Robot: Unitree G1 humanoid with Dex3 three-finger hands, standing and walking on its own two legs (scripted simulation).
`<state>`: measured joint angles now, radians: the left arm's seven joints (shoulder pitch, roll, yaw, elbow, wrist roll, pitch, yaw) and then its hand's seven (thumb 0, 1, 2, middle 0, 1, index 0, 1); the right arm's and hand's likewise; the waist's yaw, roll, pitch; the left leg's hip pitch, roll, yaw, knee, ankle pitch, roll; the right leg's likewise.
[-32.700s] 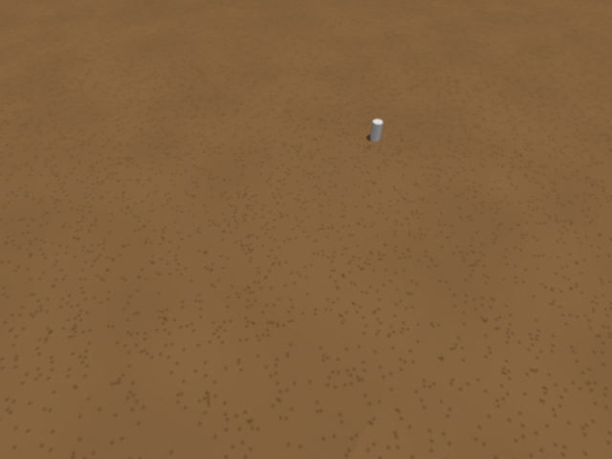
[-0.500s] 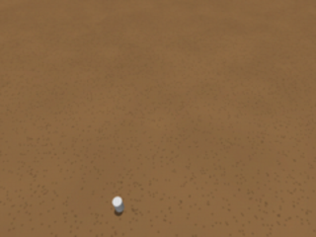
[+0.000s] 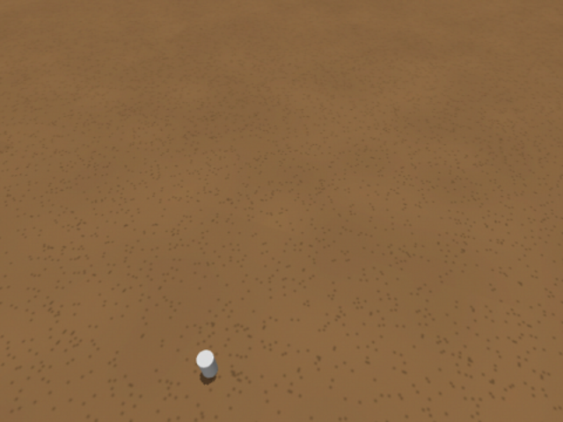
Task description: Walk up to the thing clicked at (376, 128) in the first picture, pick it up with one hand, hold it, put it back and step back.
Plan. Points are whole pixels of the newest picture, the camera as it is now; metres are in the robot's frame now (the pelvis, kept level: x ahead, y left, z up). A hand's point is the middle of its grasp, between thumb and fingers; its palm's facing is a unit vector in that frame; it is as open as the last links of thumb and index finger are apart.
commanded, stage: stand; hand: left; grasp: from above
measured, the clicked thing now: (207, 364) +0.43 +0.24 -0.73
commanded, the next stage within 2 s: step back in 0.40 s
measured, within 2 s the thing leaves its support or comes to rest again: neither
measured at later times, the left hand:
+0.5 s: hand out of the picture +0.08 +0.26 -0.16, palm faces +0.02 -0.94 -0.35, open 7.4 cm
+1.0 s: hand out of the picture +0.03 +0.31 -0.18, palm faces -0.09 -0.93 -0.36, open 7.4 cm
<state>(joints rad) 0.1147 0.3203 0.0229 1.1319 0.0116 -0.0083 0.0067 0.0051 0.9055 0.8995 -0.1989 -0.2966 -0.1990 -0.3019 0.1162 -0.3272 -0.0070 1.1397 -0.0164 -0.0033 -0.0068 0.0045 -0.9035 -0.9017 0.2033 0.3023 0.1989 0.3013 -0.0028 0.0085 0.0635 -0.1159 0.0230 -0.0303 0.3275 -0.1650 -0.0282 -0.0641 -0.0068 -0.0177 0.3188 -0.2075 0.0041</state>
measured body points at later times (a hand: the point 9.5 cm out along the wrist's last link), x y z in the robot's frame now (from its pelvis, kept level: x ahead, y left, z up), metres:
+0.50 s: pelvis -0.01 +0.00 -0.01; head +0.02 +0.00 +0.44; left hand +0.08 +0.31 -0.13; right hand +0.08 -0.30 -0.14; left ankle +0.01 +0.14 -0.75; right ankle -0.02 -0.12 -0.75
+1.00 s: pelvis -0.10 +0.05 -0.02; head -0.02 +0.07 +0.42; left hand +0.03 +0.36 -0.15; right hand -0.03 -0.26 -0.13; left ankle -0.04 +0.14 -0.75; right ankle -0.15 -0.09 -0.68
